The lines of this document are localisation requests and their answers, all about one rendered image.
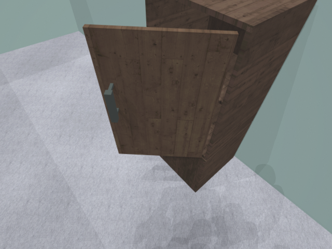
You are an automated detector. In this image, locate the cupboard door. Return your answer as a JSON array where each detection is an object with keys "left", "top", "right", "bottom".
[{"left": 82, "top": 24, "right": 239, "bottom": 158}]

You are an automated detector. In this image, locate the handle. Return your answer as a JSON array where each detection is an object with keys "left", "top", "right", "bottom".
[{"left": 104, "top": 83, "right": 119, "bottom": 123}]

